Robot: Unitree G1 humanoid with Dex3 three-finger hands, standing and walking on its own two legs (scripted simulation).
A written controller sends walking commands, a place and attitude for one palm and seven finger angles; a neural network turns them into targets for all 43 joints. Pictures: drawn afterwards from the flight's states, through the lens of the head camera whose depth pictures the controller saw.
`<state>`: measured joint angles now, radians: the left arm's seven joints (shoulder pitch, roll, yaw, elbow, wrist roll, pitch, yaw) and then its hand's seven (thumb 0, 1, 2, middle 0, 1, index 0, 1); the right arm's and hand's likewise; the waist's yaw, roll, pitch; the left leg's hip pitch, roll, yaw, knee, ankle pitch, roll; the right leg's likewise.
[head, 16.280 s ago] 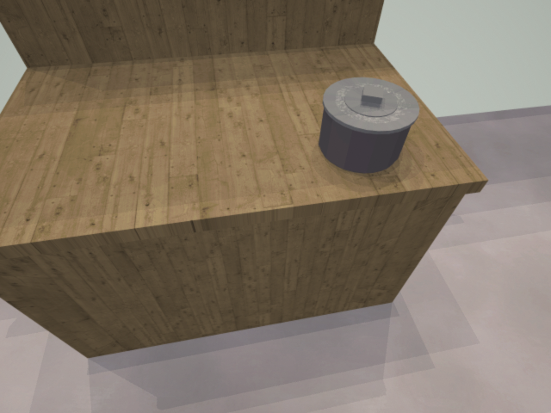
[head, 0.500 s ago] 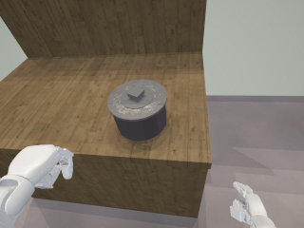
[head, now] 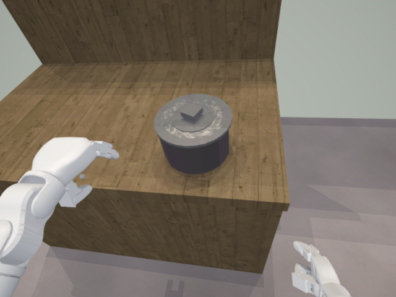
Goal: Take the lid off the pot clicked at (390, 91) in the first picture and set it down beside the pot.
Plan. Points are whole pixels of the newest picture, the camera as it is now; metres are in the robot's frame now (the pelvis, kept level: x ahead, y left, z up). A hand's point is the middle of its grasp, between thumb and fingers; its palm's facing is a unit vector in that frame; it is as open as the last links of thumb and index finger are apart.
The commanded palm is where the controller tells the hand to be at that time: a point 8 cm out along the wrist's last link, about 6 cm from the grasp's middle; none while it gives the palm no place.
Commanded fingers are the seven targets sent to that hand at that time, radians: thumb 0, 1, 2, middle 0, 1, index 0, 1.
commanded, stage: reach forward and open the fingers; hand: left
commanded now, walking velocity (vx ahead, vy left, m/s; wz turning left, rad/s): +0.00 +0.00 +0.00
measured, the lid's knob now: (191, 111) +0.53 +0.08 +0.09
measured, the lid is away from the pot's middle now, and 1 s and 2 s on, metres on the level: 0.00 0.00 0.00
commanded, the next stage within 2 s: move the open hand above the knob in 0.16 s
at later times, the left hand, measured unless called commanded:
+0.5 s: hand (95, 151) +0.33 +0.23 +0.15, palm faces -0.12 -0.02 -0.99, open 10.0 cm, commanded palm +0.31 +0.22 +0.22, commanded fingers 0.00 -0.30 1.47 -0.85 -0.08 -0.85 -0.08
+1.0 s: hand (130, 130) +0.39 +0.18 +0.15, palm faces -0.15 -0.03 -0.99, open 10.0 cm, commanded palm +0.37 +0.17 +0.22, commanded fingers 0.00 -0.30 1.47 -0.85 -0.08 -0.85 -0.08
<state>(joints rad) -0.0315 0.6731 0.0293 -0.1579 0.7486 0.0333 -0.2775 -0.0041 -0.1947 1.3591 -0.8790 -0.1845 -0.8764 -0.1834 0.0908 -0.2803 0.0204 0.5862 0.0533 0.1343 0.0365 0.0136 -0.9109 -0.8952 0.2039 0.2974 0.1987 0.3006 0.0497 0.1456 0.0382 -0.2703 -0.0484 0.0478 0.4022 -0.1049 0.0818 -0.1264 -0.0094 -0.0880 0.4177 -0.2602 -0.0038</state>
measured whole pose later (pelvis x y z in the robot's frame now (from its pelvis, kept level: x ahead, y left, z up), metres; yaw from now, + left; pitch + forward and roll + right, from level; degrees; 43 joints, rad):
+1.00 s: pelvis +0.01 -0.01 +0.00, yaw +0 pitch +0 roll +0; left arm -0.55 0.56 -0.22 0.17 0.82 0.21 -0.36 0.00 -0.30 1.47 -0.86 -0.08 -0.86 -0.08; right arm 0.10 -0.29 0.03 0.60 0.07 0.15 0.05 0.01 -0.91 -0.90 0.20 0.30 0.20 0.30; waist 0.02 0.12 0.02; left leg -0.31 -0.06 0.04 0.43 -0.12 0.07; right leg -0.17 -0.02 -0.09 0.47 -0.30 -0.01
